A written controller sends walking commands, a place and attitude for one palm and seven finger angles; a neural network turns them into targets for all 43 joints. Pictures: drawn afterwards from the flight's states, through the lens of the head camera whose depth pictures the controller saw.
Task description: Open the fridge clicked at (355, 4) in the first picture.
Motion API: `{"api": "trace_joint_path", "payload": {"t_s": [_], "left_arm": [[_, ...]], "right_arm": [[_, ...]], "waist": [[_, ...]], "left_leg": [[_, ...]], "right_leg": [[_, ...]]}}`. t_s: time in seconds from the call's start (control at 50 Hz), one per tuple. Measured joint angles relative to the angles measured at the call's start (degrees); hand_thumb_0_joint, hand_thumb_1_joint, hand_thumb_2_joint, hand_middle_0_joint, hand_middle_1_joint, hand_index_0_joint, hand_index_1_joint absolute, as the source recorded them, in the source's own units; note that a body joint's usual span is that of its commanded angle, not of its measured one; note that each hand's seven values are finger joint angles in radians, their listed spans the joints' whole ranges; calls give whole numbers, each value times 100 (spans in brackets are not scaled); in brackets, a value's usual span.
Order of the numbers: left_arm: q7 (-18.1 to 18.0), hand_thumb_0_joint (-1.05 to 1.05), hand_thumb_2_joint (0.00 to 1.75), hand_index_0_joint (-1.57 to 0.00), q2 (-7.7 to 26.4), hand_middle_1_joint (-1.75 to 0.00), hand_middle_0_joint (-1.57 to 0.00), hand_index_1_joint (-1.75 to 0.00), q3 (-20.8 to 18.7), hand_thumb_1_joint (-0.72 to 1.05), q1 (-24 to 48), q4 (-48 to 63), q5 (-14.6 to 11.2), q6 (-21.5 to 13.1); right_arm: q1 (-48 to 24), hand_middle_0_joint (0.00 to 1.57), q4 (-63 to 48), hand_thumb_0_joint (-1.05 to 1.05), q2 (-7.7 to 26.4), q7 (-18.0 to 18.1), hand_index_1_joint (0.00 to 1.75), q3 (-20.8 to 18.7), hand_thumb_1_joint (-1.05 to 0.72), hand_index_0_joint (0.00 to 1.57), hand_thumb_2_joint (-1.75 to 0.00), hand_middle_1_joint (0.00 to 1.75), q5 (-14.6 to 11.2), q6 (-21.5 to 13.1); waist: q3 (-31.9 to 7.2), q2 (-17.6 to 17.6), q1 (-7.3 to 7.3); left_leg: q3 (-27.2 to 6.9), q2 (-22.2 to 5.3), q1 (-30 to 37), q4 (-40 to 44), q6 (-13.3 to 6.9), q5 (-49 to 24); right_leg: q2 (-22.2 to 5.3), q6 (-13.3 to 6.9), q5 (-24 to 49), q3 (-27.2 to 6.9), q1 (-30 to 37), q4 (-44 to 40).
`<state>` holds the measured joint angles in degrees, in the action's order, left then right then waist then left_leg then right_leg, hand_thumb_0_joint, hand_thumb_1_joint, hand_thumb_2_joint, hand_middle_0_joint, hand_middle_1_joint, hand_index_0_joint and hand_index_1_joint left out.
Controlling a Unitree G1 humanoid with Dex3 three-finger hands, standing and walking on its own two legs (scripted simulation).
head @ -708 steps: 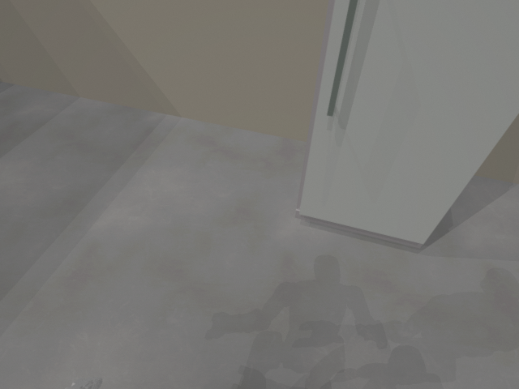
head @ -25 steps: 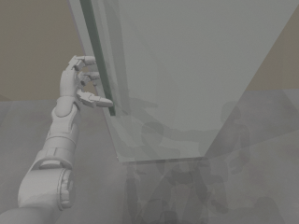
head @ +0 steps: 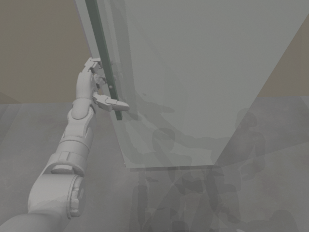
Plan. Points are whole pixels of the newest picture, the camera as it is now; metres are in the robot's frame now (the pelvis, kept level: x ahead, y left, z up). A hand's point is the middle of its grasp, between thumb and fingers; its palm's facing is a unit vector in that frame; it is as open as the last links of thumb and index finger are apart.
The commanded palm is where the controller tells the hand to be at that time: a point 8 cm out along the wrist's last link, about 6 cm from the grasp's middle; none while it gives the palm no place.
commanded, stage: move the hooked fingers beside the handle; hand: left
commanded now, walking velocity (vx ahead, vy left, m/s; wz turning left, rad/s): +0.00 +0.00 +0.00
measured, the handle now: (107, 61) +0.52 +0.13 +0.16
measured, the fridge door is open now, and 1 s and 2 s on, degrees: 0 0 0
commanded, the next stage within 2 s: none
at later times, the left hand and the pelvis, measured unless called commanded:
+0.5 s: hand (105, 88) +0.45 +0.14 +0.13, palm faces +0.04 -1.00 +0.01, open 14.1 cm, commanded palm +0.42 +0.19 +0.13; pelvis +0.00 +0.00 +0.00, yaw -1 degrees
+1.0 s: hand (95, 88) +0.45 +0.16 +0.13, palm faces +0.03 -1.00 +0.00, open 14.0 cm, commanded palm +0.42 +0.21 +0.13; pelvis +0.00 +0.01 +0.00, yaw -1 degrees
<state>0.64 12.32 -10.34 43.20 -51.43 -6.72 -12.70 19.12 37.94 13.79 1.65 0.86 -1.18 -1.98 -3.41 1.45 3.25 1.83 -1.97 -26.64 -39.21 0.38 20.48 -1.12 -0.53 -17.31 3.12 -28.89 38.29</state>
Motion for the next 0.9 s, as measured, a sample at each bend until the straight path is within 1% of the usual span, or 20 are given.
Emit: {"api": "trace_joint_path", "payload": {"t_s": [0.04, 0.12, 0.2, 0.28, 0.38, 0.44, 0.5, 0.6, 0.76, 0.9], "left_arm": [[30, -1, 30, -27, 2, -119, -28, -119, -8, -50, 77, -103, 5, -5], [46, -2, 30, -29, 34, -120, -29, -120, -175, -50, 129, -226, 30, -78], [71, -2, 30, -30, 108, -120, -30, -120, -292, -50, 52, -203, 51, -172], [156, -1, 30, -30, 210, -120, -30, -120, -398, -50, -67, -162, 32, -171], [272, -2, 30, -30, 313, -120, -30, -119, -369, -50, -152, -95, -32, -125], [300, -2, 30, -28, 309, -119, -29, -118, -320, -50, -164, -79, -69, -91], [353, -2, 30, -28, 286, -118, -28, -117, -396, -50, -181, -92, -111, -114], [392, -2, 30, -29, 345, -119, -28, -118, -434, -50, -181, -102, -62, -164], [515, -1, 30, -30, 411, -120, -29, -120, -375, -50, -120, -167, -134, -134], [555, -1, 30, -30, 429, -120, -30, -120, -360, -50, -71, -227, -129, -137]], "right_arm": [[5, 20, 32, 1, 8, 17, 30, 6, -90, 21, -89, 30, 4, 1], [23, 20, 45, 1, 25, 38, 30, 9, -91, 21, -89, 30, 20, 9], [78, 20, 17, 1, 40, 33, 30, -13, -91, 21, -89, 30, 22, 22], [120, 20, -1, 1, 57, 45, 30, -23, -91, 20, -89, 30, 1, 64], [131, 20, 2, 1, 82, 77, 30, -40, -91, 20, -89, 30, -27, 77], [99, 20, 14, 1, 98, 89, 30, -52, -91, 20, -89, 30, -36, 58], [50, 20, 11, 1, 102, 101, 30, -30, -91, 20, -89, 30, -36, 52], [-2, 20, -47, 1, 91, 107, 30, -13, -91, 20, -89, 30, -35, 43], [-21, 20, -57, 1, 76, 114, 30, 21, -91, 21, -89, 30, -49, 30], [-9, 20, -39, 1, 60, 108, 30, 43, -90, 21, -89, 30, -41, 23]], "waist": [[15, -5, 19], [19, -13, 76], [10, -12, 106], [8, -10, 116], [22, -7, 95], [19, 4, 86], [11, -13, 85], [13, -27, 78], [12, -26, 23], [-2, -36, 27]], "left_leg": [[-4, -2, -13, 7, 6, -13], [30, -19, -17, 41, 17, -33], [74, -40, 1, 75, 27, -43], [91, -60, 48, 112, 35, -53], [66, -66, 76, 123, 39, -66], [58, -63, 81, 120, 34, -67], [72, -58, 103, 133, 26, -69], [73, -41, 91, 115, 11, -66], [39, -6, 30, 58, -20, -53], [32, 18, -29, -2, -46, -26]], "right_leg": [[2, -7, 8, 4, -16, -1], [22, -21, 27, -29, -51, -6], [46, -31, 41, -72, -65, -15], [70, -39, 57, -89, -28, -50], [75, -44, 76, -64, 23, -89], [73, -39, 86, -57, 40, -106], [69, -29, 91, -71, 55, -115], [53, -15, 91, -74, 49, -104], [15, 15, 90, -46, 28, -93], [-10, 43, 75, -42, -12, -61]]}}
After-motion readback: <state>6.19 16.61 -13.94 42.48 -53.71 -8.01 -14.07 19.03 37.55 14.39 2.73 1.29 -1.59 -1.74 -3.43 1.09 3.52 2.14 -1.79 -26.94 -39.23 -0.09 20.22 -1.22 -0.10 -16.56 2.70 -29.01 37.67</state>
